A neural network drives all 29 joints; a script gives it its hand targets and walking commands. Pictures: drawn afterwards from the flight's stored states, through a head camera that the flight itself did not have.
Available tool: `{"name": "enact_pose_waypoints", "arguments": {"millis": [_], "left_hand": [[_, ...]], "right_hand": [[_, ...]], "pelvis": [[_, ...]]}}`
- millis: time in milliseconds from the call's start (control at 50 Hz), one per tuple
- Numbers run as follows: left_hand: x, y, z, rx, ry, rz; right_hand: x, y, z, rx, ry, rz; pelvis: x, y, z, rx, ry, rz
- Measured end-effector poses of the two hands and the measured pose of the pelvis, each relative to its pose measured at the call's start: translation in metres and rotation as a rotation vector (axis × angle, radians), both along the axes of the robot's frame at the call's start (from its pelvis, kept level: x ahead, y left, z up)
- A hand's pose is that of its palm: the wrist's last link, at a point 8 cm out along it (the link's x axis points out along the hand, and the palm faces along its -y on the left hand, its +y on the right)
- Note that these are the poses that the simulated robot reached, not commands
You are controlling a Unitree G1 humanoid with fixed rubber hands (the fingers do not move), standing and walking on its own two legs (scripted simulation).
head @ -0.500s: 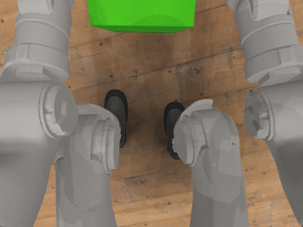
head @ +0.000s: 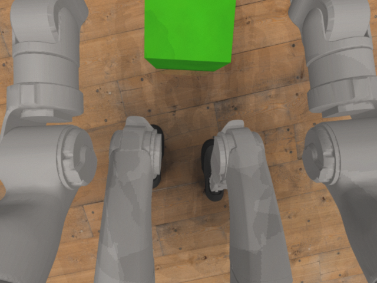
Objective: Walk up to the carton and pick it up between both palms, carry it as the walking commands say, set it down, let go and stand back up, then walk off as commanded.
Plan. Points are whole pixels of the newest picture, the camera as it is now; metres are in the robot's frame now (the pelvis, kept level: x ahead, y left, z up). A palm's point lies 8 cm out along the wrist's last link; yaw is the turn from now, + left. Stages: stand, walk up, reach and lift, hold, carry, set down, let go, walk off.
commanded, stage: set down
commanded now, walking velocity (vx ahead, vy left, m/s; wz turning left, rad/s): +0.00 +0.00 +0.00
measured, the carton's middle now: (188, 13) +0.58 +0.01 -0.35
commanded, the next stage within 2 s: let go in 0.52 s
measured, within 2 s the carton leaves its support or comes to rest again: neither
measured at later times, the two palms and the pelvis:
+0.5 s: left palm out of the picture +0.55 +0.20 +0.06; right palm out of the picture +0.57 -0.14 +0.05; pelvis +0.01 +0.01 +0.14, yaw +1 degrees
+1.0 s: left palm out of the picture +0.39 +0.24 +0.11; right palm out of the picture +0.41 -0.18 +0.10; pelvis +0.03 +0.01 +0.21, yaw +2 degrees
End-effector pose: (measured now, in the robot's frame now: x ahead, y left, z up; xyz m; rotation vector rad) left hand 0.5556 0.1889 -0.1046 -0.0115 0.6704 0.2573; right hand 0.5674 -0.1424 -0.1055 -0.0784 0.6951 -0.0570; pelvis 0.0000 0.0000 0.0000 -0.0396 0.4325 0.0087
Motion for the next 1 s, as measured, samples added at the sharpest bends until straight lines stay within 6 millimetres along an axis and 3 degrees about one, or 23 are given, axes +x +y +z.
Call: {"name": "enact_pose_waypoints", "arguments": {"millis": [460, 540, 660, 720, 800, 1000], "left_hand": [[0.0, 0.011, 0.156, 0.05, -0.018, -0.037], [-0.005, 0.01, 0.163, 0.043, -0.015, -0.038], [-0.017, 0.009, 0.155, 0.032, 0.034, -0.037], [-0.032, 0.012, 0.152, 0.049, 0.068, -0.051], [-0.066, 0.02, 0.16, 0.085, 0.096, -0.098], [-0.164, 0.046, 0.213, 0.079, 0.186, -0.129]], "right_hand": [[-0.001, -0.001, 0.145, 0.034, -0.028, 0.031], [0.0, -0.002, 0.161, 0.031, -0.057, 0.039], [-0.011, -0.006, 0.156, 0.012, -0.016, 0.042], [-0.028, -0.012, 0.147, -0.016, 0.039, 0.041], [-0.063, -0.02, 0.151, -0.07, 0.084, 0.065], [-0.161, -0.036, 0.201, -0.092, 0.186, 0.102]], "pelvis": [[0.013, 0.006, 0.132, 0.0, -0.055, 0.021], [0.01, 0.006, 0.145, -0.001, -0.053, 0.022], [0.009, 0.006, 0.153, -0.003, -0.052, 0.024], [0.012, 0.006, 0.159, -0.002, -0.065, 0.025], [0.017, 0.007, 0.171, 0.001, -0.101, 0.028], [0.035, 0.007, 0.211, 0.01, -0.242, 0.036]]}}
